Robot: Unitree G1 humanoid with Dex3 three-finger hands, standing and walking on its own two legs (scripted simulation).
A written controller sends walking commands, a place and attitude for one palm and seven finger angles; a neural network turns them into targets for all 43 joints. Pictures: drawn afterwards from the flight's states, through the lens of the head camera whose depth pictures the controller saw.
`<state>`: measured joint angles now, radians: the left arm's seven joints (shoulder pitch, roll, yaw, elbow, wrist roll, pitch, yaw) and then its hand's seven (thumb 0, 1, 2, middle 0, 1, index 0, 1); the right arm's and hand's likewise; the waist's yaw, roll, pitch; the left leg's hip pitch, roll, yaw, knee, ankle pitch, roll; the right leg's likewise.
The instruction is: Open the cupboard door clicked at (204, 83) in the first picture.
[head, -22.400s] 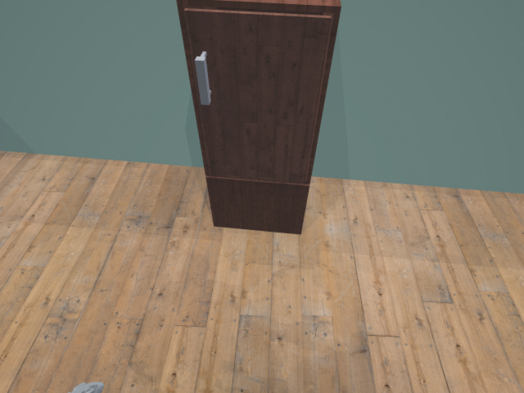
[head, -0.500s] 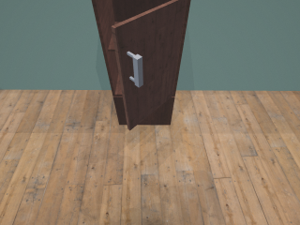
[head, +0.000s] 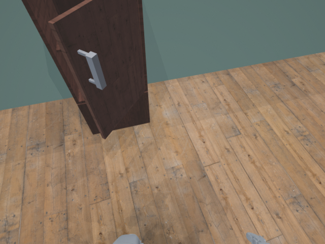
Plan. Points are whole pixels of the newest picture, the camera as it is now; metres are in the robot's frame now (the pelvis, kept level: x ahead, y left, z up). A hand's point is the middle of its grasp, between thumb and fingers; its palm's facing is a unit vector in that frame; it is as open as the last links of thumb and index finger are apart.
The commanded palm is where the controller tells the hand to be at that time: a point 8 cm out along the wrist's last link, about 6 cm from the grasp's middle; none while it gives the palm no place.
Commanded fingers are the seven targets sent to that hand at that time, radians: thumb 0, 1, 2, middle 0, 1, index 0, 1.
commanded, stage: walk to a spot facing it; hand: left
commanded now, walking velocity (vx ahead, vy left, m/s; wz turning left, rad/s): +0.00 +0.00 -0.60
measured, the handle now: (91, 69) +0.60 +0.29 +0.02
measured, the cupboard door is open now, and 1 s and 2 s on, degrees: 46 46 46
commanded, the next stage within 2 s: none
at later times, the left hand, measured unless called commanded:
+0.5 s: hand (106, 236) +0.15 +0.17 -0.16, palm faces -0.29 -0.91 -0.28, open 7.4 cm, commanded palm none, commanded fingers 0.00 0.90 0.90 -0.20 -0.30 -0.20 -0.30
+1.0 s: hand (149, 204) +0.24 +0.06 -0.16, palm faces -0.57 -0.79 -0.23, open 7.4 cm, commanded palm none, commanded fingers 0.00 0.90 0.90 -0.20 -0.30 -0.20 -0.30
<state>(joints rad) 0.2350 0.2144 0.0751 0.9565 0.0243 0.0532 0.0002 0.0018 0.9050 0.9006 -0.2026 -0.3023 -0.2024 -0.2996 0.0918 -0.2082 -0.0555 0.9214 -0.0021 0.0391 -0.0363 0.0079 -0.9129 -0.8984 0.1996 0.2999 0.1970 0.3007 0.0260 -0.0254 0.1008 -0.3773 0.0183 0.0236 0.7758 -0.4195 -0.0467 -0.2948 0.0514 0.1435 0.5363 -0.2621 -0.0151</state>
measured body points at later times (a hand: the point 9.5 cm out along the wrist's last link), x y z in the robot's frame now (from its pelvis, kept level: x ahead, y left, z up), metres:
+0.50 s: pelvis -0.01 -0.01 -0.01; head +0.05 -0.03 +0.44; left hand +0.16 +0.22 -0.14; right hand -0.02 -0.29 -0.15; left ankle +0.01 +0.13 -0.68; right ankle -0.03 -0.13 -0.74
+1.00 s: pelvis +0.02 -0.04 -0.01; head +0.05 -0.07 +0.44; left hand +0.27 +0.10 -0.14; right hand -0.13 -0.25 -0.16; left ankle +0.06 +0.10 -0.70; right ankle -0.04 -0.15 -0.74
